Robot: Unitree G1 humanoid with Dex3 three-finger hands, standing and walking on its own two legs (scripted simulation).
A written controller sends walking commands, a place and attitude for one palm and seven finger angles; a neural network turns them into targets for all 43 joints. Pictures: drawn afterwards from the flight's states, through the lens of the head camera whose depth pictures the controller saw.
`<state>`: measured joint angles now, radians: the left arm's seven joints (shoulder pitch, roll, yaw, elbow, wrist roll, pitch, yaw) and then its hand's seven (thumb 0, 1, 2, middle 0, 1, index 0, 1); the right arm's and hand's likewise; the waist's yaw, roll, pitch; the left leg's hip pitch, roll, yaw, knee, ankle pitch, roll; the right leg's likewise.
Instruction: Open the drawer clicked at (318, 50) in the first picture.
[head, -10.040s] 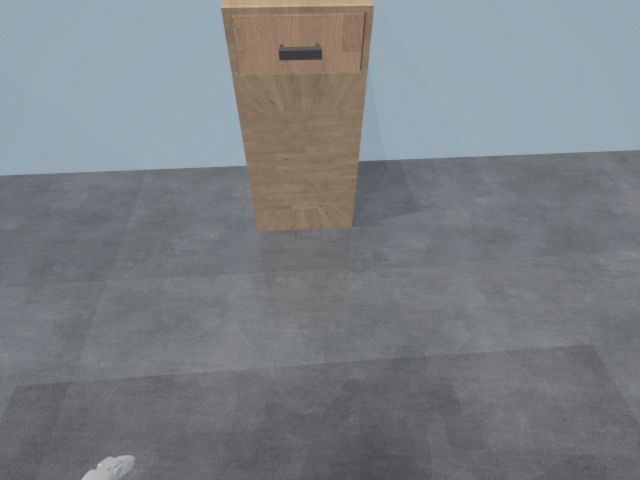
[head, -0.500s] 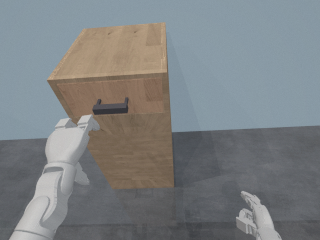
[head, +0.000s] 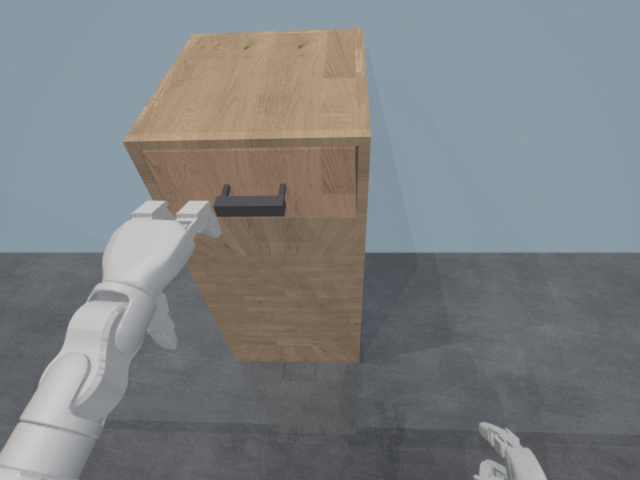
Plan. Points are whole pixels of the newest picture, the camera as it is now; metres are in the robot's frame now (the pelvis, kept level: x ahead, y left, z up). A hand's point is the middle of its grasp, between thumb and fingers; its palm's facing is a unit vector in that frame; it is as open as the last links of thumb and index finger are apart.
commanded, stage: raise the hand with hooked fingers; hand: left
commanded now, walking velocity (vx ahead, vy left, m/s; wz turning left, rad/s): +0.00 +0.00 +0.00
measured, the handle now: (252, 197) +0.55 +0.21 +0.01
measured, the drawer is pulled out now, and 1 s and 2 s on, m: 0.00 0.00 0.00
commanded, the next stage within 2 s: move the hooked fingers above the handle in 0.10 s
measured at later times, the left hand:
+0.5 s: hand (183, 252) +0.34 +0.23 +0.11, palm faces +0.04 -0.04 -1.00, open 13.8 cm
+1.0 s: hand (206, 213) +0.42 +0.23 +0.10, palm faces +0.07 -0.02 -1.00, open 13.8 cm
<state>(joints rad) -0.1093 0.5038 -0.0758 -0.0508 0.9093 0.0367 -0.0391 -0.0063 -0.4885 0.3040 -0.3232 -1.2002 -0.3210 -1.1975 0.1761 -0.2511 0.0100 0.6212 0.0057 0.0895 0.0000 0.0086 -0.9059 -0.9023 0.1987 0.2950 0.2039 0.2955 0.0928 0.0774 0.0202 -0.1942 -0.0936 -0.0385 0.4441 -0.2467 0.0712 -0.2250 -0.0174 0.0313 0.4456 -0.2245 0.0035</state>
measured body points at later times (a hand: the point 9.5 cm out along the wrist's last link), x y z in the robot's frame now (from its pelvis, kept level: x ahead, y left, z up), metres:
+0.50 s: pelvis +0.00 -0.04 +0.00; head +0.02 -0.06 +0.45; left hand +0.33 +0.23 +0.16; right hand +0.19 -0.26 -0.11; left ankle -0.01 +0.07 -0.74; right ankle +0.01 -0.14 -0.74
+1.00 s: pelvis +0.02 -0.03 -0.01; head +0.06 -0.06 +0.44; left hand +0.41 +0.23 +0.15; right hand +0.13 -0.29 -0.14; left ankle -0.01 +0.07 -0.74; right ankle +0.01 -0.14 -0.74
